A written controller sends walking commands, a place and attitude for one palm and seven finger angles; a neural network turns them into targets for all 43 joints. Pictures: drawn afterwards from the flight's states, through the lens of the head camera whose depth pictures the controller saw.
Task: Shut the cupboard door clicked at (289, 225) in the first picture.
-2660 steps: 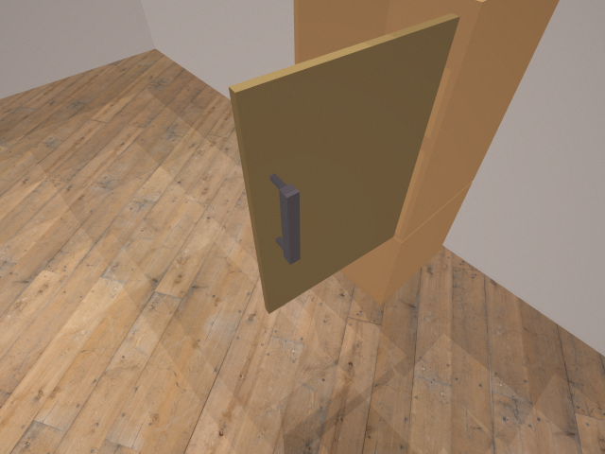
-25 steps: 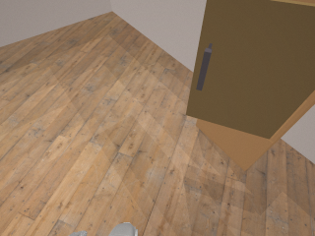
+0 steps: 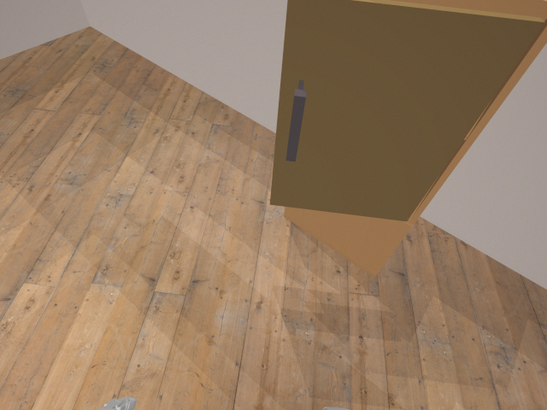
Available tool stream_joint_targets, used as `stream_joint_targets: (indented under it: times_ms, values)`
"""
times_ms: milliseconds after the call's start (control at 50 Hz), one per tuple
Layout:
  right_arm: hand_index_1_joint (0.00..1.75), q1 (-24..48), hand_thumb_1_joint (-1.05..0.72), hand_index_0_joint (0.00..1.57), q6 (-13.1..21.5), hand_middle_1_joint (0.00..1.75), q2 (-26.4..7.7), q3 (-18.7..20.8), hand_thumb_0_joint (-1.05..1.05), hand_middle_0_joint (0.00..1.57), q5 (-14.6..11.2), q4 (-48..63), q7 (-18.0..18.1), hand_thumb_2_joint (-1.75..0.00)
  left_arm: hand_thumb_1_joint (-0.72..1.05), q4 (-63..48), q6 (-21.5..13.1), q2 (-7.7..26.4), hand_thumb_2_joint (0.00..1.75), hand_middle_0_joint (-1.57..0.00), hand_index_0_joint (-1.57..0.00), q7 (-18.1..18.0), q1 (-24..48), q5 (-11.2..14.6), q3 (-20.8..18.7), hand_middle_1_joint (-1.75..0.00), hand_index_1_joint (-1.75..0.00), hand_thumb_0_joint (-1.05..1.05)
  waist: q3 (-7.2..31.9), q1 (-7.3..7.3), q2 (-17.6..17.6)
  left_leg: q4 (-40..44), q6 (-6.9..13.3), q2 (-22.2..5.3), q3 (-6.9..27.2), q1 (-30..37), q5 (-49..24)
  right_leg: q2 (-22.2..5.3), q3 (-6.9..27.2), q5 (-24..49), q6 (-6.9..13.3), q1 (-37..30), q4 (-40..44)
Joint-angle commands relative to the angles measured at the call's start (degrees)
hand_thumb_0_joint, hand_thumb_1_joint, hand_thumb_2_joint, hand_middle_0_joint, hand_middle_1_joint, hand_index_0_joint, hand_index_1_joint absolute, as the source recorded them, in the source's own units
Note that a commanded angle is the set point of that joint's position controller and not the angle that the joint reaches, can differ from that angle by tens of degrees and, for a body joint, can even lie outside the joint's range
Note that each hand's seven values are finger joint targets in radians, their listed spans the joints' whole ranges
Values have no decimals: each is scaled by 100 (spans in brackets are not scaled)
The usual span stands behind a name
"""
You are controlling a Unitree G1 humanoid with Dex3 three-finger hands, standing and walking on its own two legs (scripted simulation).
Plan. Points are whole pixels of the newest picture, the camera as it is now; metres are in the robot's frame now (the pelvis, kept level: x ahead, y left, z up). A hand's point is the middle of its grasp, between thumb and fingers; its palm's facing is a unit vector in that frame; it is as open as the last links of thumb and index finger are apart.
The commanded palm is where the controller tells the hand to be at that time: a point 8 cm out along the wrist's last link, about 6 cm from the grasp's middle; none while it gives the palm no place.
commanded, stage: take the last steps up to it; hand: left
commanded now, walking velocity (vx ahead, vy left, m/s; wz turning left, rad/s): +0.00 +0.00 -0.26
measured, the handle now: (295, 122) +0.68 -0.02 +0.00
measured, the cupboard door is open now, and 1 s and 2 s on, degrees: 32 32 32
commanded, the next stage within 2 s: come to a stop and stand still in 0.74 s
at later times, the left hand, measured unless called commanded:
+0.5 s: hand out of the picture +0.12 +0.17 -0.20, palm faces -0.09 -0.99 -0.12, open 7.3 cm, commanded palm none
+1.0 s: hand (260, 285) +0.37 +0.04 -0.18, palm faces -0.24 -0.95 -0.21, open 7.3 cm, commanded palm none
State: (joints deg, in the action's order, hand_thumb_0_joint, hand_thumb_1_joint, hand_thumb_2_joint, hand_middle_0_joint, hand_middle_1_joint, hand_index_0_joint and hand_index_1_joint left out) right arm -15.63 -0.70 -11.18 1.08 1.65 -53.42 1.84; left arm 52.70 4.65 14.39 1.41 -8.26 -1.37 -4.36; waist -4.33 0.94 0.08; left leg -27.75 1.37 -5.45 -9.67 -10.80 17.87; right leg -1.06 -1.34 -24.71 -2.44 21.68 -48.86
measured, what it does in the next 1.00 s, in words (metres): walks ahead: right foot, then left foot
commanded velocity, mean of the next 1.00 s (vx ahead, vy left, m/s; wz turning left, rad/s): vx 0.11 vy -0.07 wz -0.12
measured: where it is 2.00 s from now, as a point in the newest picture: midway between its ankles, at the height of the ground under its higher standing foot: outside the picture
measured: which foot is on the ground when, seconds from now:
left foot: down 0.00-0.10, up 0.12-0.42, down 0.44-0.92, up 0.94-1.00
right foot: up 0.00-0.08, down 0.10-0.44, up 0.46-0.90, down 0.92-1.00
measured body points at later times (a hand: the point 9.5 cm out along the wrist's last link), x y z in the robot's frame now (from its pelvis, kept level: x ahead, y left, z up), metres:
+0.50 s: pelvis +0.09 -0.01 -0.02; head +0.11 +0.03 +0.43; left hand +0.13 +0.22 -0.19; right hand +0.11 -0.27 -0.14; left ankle +0.12 +0.08 -0.74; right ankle -0.01 -0.13 -0.70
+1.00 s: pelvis +0.22 -0.11 -0.02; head +0.27 -0.14 +0.43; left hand +0.38 +0.09 -0.16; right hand +0.10 -0.32 -0.18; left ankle +0.13 +0.07 -0.70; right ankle +0.27 -0.22 -0.74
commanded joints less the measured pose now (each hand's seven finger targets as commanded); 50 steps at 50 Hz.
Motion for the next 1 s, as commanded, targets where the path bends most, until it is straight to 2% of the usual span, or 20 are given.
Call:
stream_joint_targets:
  times_ms: [0, 40, 80, 100, 120, 140, 200, 340, 380, 400, 420, 440, 520, 620, 780, 860, 880, 900, 920, 980]
  values:
    - [30, -350, -90, 20, 56, 30, -1228, 356, 0, 20, -1, 81, 38, -90, 90, -386, -227, 166, 90, -20, -20, -39, 1, 40, 34, -30, -30, 0, 688, 53, 1140, 188, 526, -1264, 875, 694, -3797, 145, -302, 473, 153, -385, 1335]
    - [30, -237, -90, 20, 43, 30, -1181, 368, 0, 20, -62, 61, 16, -90, 90, -190, -280, 351, 90, -20, -20, -60, -537, 24, -15, -30, -30, 0, 864, -198, 639, -284, 150, -1053, 601, 131, -2597, 33, -199, 1712, 252, -1498, 2538]
    - [30, 48, -90, 20, 45, 30, -525, 223, 0, 20, -98, 325, -42, -90, 90, 36, -366, 1204, 90, -20, -20, -135, -1118, -46, -178, -30, -30, 0, 778, -514, -1740, -2276, -420, 208, -159, -2182, 1943, -1884, 2275, 2416, 1241, -2805, 3261]
    - [30, 245, -90, 20, -42, 30, -738, 229, 0, 20, -75, 355, -15, -90, 90, 37, -355, 1287, 90, -20, -20, -175, -1244, 19, -171, -30, -30, 0, 625, -639, -1352, -3286, -351, 167, 517, -2402, 2125, -2190, 2541, 1548, 1770, -2219, 3527]
    - [30, 374, -90, 20, -47, 30, -691, 277, 0, 20, -52, 365, -57, -90, 90, -71, -336, 1102, 90, -20, -20, -179, -884, 15, -158, -30, -30, 0, 57, -447, -1041, -3648, -333, 73, 780, -2746, 1588, -1843, 2084, 666, 1709, -1880, 3754]
    - [30, 353, -90, 20, -13, 30, -715, 275, 0, 20, -21, 292, -65, -90, 90, -57, -386, 923, 90, -20, -20, -208, -700, 6, -165, -30, -30, 0, 18, -351, -1655, -3728, -344, -14, 797, -3019, 1330, -1615, 2186, 541, 1633, -1934, 3797]
    - [30, 127, -90, 20, 25, 30, -702, 292, 0, 20, 16, 106, -169, -90, 90, -116, -509, 568, 90, -20, -20, -203, -343, 24, -30, -30, -30, 0, 111, -16, -1015, -3460, -450, -99, 669, -2278, 511, -1107, 1039, 1030, 1400, -1347, 3637]
    - [30, -31, -90, 20, 167, 30, -459, 260, 0, 20, 1, 118, -148, -90, 90, 92, -560, 697, 90, -20, -20, -104, -488, -23, -86, -30, -30, 0, 31, 64, -744, -1158, -422, 158, 258, -1061, 183, -968, 1060, 1030, 1433, -895, 3376]
    - [30, -698, -90, 20, 265, 30, -581, 288, 0, 20, 12, -128, -94, -90, 90, 117, -518, 568, 90, -20, -20, -83, -387, 18, -79, -30, -30, 0, 219, 380, -369, -94, -432, 223, 241, 254, -504, -663, 869, 768, 1164, -298, 2572]
    - [30, -1299, -90, 20, 332, 30, -984, 357, 0, 20, 54, -299, -37, -90, 90, 69, -505, 279, 90, -20, -20, -51, -447, 58, -25, -30, -30, 0, 543, 607, 679, 542, -266, -377, 1159, 1155, -107, -199, 524, 670, 885, 268, 1347]
    - [30, -1854, -90, 20, 369, 30, -1629, 488, 0, 20, 149, -410, 15, -90, 90, -58, -495, -74, 90, -20, -20, 1, -601, 91, 67, -30, -30, 0, 753, 708, 2355, 1272, 322, -2086, 3497, 1814, 439, 453, -199, -754, 479, 1538, -466]
    - [30, -1833, -90, 20, 312, 30, -1704, 470, 0, 20, 106, -374, 71, -90, 90, -216, -474, 240, 90, -20, -20, 13, -221, -1, 31, -30, -30, 0, 569, 742, 1561, 1661, 716, -2588, 4004, 1312, 819, 199, 381, -866, 517, 1697, -1470]
    - [30, -866, -90, 20, 405, 30, -935, 209, 0, 20, 59, -171, 120, -90, 90, 56, -428, 185, 90, -20, -20, 114, -265, -79, -56, -30, -30, 0, -155, 169, 738, 1538, 367, -1784, 2049, 221, -1261, -267, 468, 618, 291, 1585, -2127]
    - [30, -1028, -90, 20, 444, 30, -803, 185, 0, 20, 8, -354, 124, -90, 90, 197, -293, -89, 90, -20, -20, 97, -515, -28, 24, -30, -30, 0, 221, 30, 797, 1212, 216, -1305, 620, 713, -3153, -165, 185, 1311, 142, 1574, -1694]
    - [30, -1202, -90, 20, 319, 30, -793, 291, 0, 20, 53, -577, 66, -90, 90, -105, -318, -84, 90, -20, -20, 100, 463, -5, 102, -30, -30, 0, -243, 270, 1088, 1106, 418, -1410, 415, 615, -3040, -259, -294, 1386, 227, 1083, 527]
    - [30, -878, -90, 20, 236, 30, -878, 322, 0, 20, -11, -578, 58, -90, 90, 205, -490, 26, 90, -20, -20, 18, -529, 6, 65, -30, -30, 0, 431, -225, 916, -140, 163, -1134, 223, 577, -3608, 62, -482, 1938, 339, -786, 1954]
    - [30, -904, -90, 20, 229, 30, -695, 283, 0, 20, -77, -583, 27, -90, 90, 371, -561, 384, 90, -20, -20, -64, -1120, -16, -3, -30, -30, 0, 735, -476, 318, -978, -94, -804, 116, -114, -2909, -277, -41, 3333, 363, -1966, 2271]
    - [30, -1106, -90, 20, 214, 30, -282, 212, 0, 20, -149, -520, -15, -90, 90, 568, -651, 835, 90, -20, -20, -182, -1668, -64, -118, -30, -30, 0, 1454, -603, -1095, -2373, -349, 107, -131, -1186, 268, -1650, 1390, 6136, 805, -3208, 2174]
    - [30, -1338, -90, 20, 108, 30, -238, 186, 0, 20, -230, -510, 31, -90, 90, 625, -706, 963, 90, -20, -20, -222, -1639, 56, -59, -30, -30, 0, 1984, -339, -1188, -3146, -329, 272, 642, -757, 2071, -2346, 1608, 7582, 1195, -2779, 2295]
    - [30, -1085, -90, 20, -120, 30, -281, 246, 0, 20, -233, -623, 44, -90, 90, 335, -574, 630, 90, -20, -20, -372, -545, 34, 25, -30, -30, 0, 1298, -102, -1082, -3756, -332, 194, 1063, -1011, 1574, -1986, 1142, 6803, 1217, -1932, 2504]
